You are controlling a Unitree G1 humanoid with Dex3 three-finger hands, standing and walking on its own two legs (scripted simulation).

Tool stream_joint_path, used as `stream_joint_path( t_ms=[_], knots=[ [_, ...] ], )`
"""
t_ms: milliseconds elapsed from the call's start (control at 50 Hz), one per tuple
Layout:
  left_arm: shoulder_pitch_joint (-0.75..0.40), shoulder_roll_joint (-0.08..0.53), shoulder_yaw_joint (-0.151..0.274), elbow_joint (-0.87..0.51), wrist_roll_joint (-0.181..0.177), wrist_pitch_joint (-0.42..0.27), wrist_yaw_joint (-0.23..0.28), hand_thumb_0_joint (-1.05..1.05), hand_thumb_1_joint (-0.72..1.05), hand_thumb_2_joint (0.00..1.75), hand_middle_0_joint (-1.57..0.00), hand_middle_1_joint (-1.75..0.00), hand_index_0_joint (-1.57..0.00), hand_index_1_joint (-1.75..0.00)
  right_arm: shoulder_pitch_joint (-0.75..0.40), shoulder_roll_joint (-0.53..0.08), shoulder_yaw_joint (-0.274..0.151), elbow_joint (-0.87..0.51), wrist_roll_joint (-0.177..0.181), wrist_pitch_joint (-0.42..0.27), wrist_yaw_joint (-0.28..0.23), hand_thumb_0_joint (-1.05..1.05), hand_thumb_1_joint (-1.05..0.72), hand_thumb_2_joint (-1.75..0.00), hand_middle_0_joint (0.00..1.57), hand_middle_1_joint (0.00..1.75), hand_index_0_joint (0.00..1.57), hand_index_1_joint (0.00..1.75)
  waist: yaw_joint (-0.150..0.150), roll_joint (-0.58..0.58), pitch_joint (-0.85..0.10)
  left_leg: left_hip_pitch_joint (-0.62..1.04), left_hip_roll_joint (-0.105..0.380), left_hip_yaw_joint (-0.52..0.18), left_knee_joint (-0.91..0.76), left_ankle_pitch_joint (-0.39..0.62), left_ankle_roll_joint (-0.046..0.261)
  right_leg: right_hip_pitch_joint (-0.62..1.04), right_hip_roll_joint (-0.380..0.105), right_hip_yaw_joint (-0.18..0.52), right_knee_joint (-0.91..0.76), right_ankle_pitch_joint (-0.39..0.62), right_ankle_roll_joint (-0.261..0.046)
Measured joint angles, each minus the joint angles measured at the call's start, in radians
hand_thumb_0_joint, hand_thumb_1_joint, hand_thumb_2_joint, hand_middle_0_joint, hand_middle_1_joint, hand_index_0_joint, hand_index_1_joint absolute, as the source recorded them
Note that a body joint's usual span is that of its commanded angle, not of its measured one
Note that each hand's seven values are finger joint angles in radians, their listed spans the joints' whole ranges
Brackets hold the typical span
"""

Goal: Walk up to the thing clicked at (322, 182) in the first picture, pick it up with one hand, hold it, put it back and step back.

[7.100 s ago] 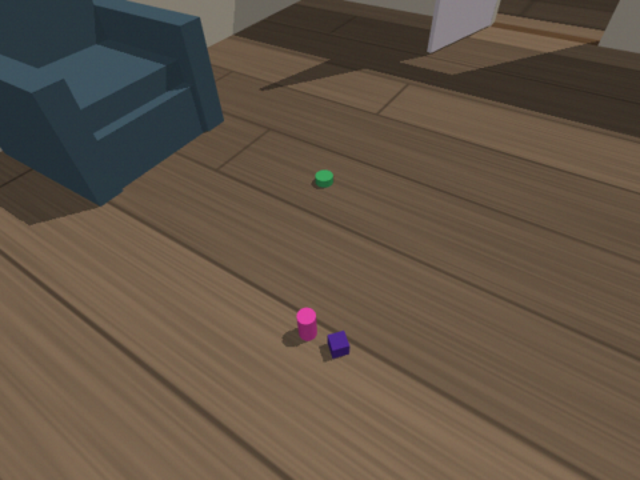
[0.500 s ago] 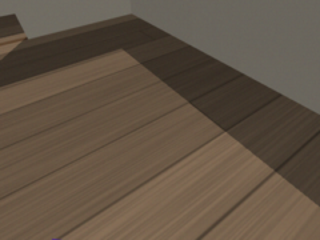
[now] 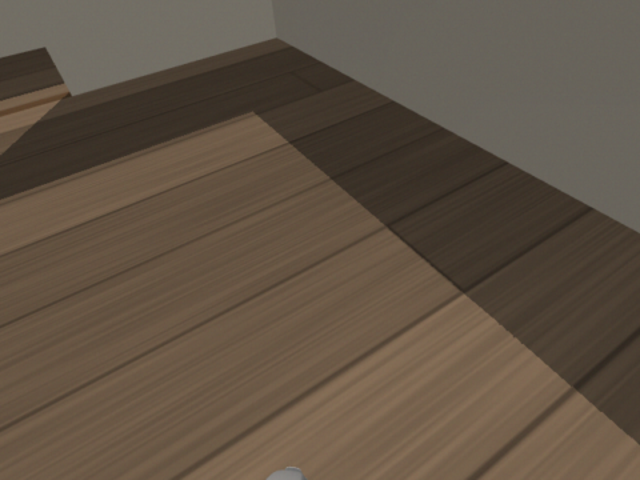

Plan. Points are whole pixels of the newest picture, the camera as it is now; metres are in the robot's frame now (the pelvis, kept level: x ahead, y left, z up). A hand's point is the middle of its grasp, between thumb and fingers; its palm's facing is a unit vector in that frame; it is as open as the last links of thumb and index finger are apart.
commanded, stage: walk up
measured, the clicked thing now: out of the picture +0.43 +1.54 -0.76
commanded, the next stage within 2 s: none
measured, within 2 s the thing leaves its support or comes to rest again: neither
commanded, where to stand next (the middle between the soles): +0.66 +0.06 m, yaw +0 degrees
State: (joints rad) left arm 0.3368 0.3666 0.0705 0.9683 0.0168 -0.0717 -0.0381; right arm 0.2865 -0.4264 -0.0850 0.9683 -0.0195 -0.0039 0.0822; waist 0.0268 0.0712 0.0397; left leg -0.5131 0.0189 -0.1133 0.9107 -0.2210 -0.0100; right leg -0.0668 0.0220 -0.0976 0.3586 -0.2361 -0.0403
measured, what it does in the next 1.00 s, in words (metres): walks ahead: left foot, then right foot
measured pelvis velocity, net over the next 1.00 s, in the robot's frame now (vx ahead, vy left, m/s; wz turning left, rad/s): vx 0.43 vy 0.03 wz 0.16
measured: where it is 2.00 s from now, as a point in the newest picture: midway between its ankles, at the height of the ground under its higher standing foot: (353, 365)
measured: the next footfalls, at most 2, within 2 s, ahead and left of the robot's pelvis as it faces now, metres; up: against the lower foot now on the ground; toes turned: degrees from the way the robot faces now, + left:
left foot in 0.20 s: +0.26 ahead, +0.16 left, +0.00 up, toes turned +5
right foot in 0.66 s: +0.47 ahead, -0.08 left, +0.00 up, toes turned -4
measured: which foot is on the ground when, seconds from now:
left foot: up 0.00-0.18, down 0.20-0.70, up 0.72-1.00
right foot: down 0.00-0.24, up 0.26-0.64, down 0.66-1.00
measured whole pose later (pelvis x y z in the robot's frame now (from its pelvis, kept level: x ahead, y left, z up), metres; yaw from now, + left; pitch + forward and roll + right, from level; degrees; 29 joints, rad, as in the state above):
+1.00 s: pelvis +0.43 +0.03 +0.00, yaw +9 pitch -4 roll -1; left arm 0.21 0.40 0.06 0.76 0.03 -0.04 -0.06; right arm 0.34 -0.41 -0.05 0.87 -0.01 0.04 0.09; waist 0.03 -0.02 0.08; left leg -0.53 0.13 0.06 0.83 -0.19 0.00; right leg -0.09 -0.07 -0.22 0.45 -0.29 -0.01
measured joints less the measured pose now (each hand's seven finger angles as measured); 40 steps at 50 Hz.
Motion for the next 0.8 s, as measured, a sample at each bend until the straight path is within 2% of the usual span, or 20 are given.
stream_joint_path(
  t_ms=[100, 180, 200, 220, 240, 260, 300, 320, 360, 440, 520, 580, 640, 680, 700, 720, 760, 800],
  knots=[
    [0.0, 0.003, 0.004, -0.032, -0.001, -0.009, -0.001, 0.01, 0.9, 0.9, -0.21, -0.3, -0.21, -0.3, -0.004, 0.004, 0.004, -0.013, -0.013, 0.005, 0.007, 0.0, -0.91, -0.9, 0.2, 0.3, 0.2, 0.3, -0.002, -0.014, 0.02, 0.009, 0.038, 0.024, -0.19, 0.05, -0.001, 0.071, 0.002, -0.024, -0.019, -0.06, 0.018],
    [0.004, 0.025, 0.004, -0.05, 0.0, -0.003, 0.0, 0.01, 0.9, 0.9, -0.21, -0.3, -0.21, -0.3, -0.025, 0.013, 0.005, -0.031, -0.017, 0.002, 0.011, 0.0, -0.91, -0.9, 0.2, 0.3, 0.2, 0.3, 0.001, -0.037, 0.032, 0.065, 0.062, 0.099, -0.311, 0.039, 0.027, 0.109, -0.009, -0.037, 0.033, -0.155, 0.042],
    [0.005, 0.033, 0.003, -0.052, -0.001, 0.0, 0.002, 0.01, 0.9, 0.9, -0.21, -0.3, -0.21, -0.3, -0.032, 0.017, 0.005, -0.038, -0.018, -0.003, 0.01, 0.0, -0.91, -0.9, 0.2, 0.3, 0.2, 0.3, 0.001, -0.051, 0.034, 0.084, 0.055, 0.113, -0.334, 0.072, 0.032, 0.111, -0.022, -0.036, 0.065, -0.19, 0.05],
    [0.0, 0.043, 0.003, -0.05, -0.004, 0.005, 0.005, 0.01, 0.9, 0.9, -0.21, -0.3, -0.21, -0.3, -0.046, 0.028, 0.003, -0.044, -0.02, -0.012, 0.006, 0.01, -0.91, -0.9, 0.2, 0.3, 0.2, 0.3, 0.002, -0.082, 0.045, 0.098, 0.034, 0.133, -0.326, 0.095, 0.03, 0.102, -0.053, -0.029, 0.127, -0.229, 0.047],
    [-0.007, 0.048, 0.003, -0.047, -0.008, 0.013, 0.01, 0.01, 0.9, 0.9, -0.21, -0.3, -0.21, -0.3, -0.06, 0.037, 0.002, -0.056, -0.025, -0.024, 0.001, 0.0, -0.91, -0.9, 0.2, 0.3, 0.2, 0.3, 0.003, -0.111, 0.058, 0.11, 0.014, 0.156, -0.307, 0.072, 0.032, 0.068, -0.088, -0.014, 0.235, -0.245, 0.034],
    [-0.013, 0.041, 0.001, -0.046, -0.015, 0.021, 0.013, 0.01, 0.9, 0.9, -0.21, -0.3, -0.21, -0.3, -0.068, 0.038, 0.002, -0.078, -0.027, -0.037, -0.004, 0.0, -0.91, -0.9, 0.2, 0.3, 0.2, 0.3, -0.004, -0.11, 0.066, 0.114, 0.011, 0.163, -0.281, 0.039, 0.035, 0.009, -0.082, 0.025, 0.378, -0.243, 0.023],
    [-0.029, 0.033, -0.013, -0.043, -0.021, 0.033, 0.016, 0.01, 0.91, 0.9, -0.21, -0.3, -0.2, -0.3, -0.069, 0.042, 0.001, -0.112, -0.008, -0.056, -0.013, 0.0, -0.91, -0.9, 0.2, 0.3, 0.21, 0.3, -0.028, -0.089, 0.072, 0.141, 0.017, 0.151, -0.275, -0.001, 0.045, -0.11, -0.027, 0.087, 0.635, -0.266, 0.0],
    [-0.036, 0.035, -0.021, -0.045, -0.023, 0.035, 0.015, 0.01, 0.91, 0.9, -0.21, -0.3, -0.2, -0.3, -0.065, 0.047, 0.005, -0.122, 0.0, -0.06, -0.019, 0.0, -0.91, -0.9, 0.2, 0.3, 0.21, 0.3, -0.035, -0.086, 0.07, 0.166, 0.018, 0.149, -0.296, -0.006, 0.048, -0.165, -0.01, 0.106, 0.718, -0.251, -0.007],
    [-0.044, 0.042, -0.027, -0.058, -0.031, 0.029, 0.01, 0.01, 0.91, 0.9, -0.21, -0.3, -0.2, -0.3, -0.052, 0.055, 0.018, -0.131, 0.01, -0.061, -0.029, 0.0, -0.91, -0.9, 0.2, 0.3, 0.21, 0.3, -0.038, -0.093, 0.063, 0.227, 0.013, 0.158, -0.357, -0.003, 0.044, -0.256, -0.008, 0.137, 0.772, -0.186, -0.015],
    [-0.056, 0.057, -0.022, -0.09, -0.033, 0.024, -0.004, 0.01, 0.91, 0.9, -0.2, -0.3, -0.2, -0.3, -0.017, 0.058, 0.031, -0.137, 0.015, -0.066, -0.038, 0.0, -0.9, -0.9, 0.21, 0.3, 0.21, 0.3, -0.041, -0.105, 0.051, 0.327, -0.003, 0.172, -0.445, -0.015, 0.05, -0.379, -0.049, 0.159, 0.692, -0.087, 0.007],
    [-0.061, 0.062, -0.016, -0.1, -0.021, 0.027, -0.017, 0.01, 0.91, 0.9, -0.2, -0.3, -0.2, -0.3, 0.014, 0.049, 0.032, -0.143, 0.011, -0.069, -0.038, 0.0, -0.9, -0.9, 0.21, 0.3, 0.21, 0.3, -0.04, -0.104, 0.051, 0.406, -0.012, 0.194, -0.484, -0.053, 0.047, -0.43, -0.094, 0.129, 0.5, -0.015, 0.031],
    [-0.07, 0.057, -0.012, -0.098, -0.014, 0.03, -0.025, 0.01, 0.91, 0.9, -0.2, -0.3, -0.2, -0.3, 0.033, 0.034, 0.029, -0.149, 0.011, -0.067, -0.036, 0.0, -0.9, -0.9, 0.21, 0.3, 0.21, 0.3, -0.047, -0.094, 0.057, 0.447, -0.016, 0.207, -0.476, -0.1, 0.036, -0.426, -0.108, 0.093, 0.351, 0.059, 0.026],
    [-0.075, 0.046, -0.01, -0.095, -0.011, 0.022, -0.03, 0.01, 0.91, 0.9, -0.2, -0.3, -0.2, -0.3, 0.057, 0.019, 0.024, -0.151, 0.013, -0.054, -0.036, 0.0, -0.9, -0.9, 0.21, 0.3, 0.21, 0.3, -0.06, -0.073, 0.051, 0.464, -0.011, 0.206, -0.42, -0.177, 0.02, -0.378, -0.093, 0.067, 0.242, 0.115, 0.012],
    [-0.076, 0.035, -0.006, -0.095, -0.008, 0.011, -0.026, 0.01, 0.91, 0.9, -0.2, -0.3, -0.2, -0.3, 0.071, 0.006, 0.023, -0.147, 0.014, -0.043, -0.039, 0.0, -0.9, -0.9, 0.21, 0.3, 0.21, 0.3, -0.057, -0.043, 0.043, 0.458, 0.013, 0.201, -0.332, -0.253, 0.014, -0.334, -0.064, 0.049, 0.216, 0.105, 0.012],
    [-0.082, 0.022, -0.005, -0.096, -0.004, 0.004, -0.022, 0.01, 0.91, 0.9, -0.2, -0.3, -0.2, -0.3, 0.068, 0.0, 0.02, -0.138, 0.015, -0.037, -0.042, 0.0, -0.9, -0.9, 0.2, 0.3, 0.21, 0.3, -0.055, -0.01, 0.049, 0.432, 0.042, 0.186, -0.245, -0.277, 0.03, -0.327, -0.043, 0.031, 0.24, 0.076, 0.013],
    [-0.084, 0.016, -0.006, -0.106, -0.003, -0.004, -0.017, 0.01, 0.91, 0.9, -0.2, -0.3, -0.2, -0.3, 0.065, 0.004, 0.02, -0.132, 0.015, -0.029, -0.045, 0.0, -0.9, -0.9, 0.2, 0.3, 0.21, 0.3, -0.052, 0.0, 0.053, 0.39, 0.041, 0.157, -0.133, -0.282, 0.042, -0.324, -0.037, 0.021, 0.266, 0.047, 0.012],
    [-0.082, 0.01, -0.013, -0.122, -0.01, -0.014, -0.011, 0.01, 0.91, 0.9, -0.2, -0.3, -0.2, -0.3, 0.057, 0.014, 0.033, -0.121, 0.013, -0.02, -0.048, 0.0, -0.91, -0.9, 0.2, 0.3, 0.2, 0.3, -0.032, -0.016, 0.057, 0.296, 0.002, 0.134, 0.078, -0.295, 0.051, -0.303, -0.05, 0.031, 0.284, 0.012, 0.005],
    [-0.071, -0.002, -0.02, -0.131, -0.02, -0.016, -0.004, 0.0, 0.91, 0.9, -0.21, -0.3, -0.2, -0.3, 0.045, 0.014, 0.041, -0.113, 0.017, -0.017, -0.047, 0.01, -0.91, -0.9, 0.2, 0.3, 0.2, 0.3, -0.016, -0.02, 0.056, 0.205, -0.016, 0.124, 0.197, -0.262, 0.052, -0.258, -0.059, 0.038, 0.245, 0.009, 0.002]
  ],
)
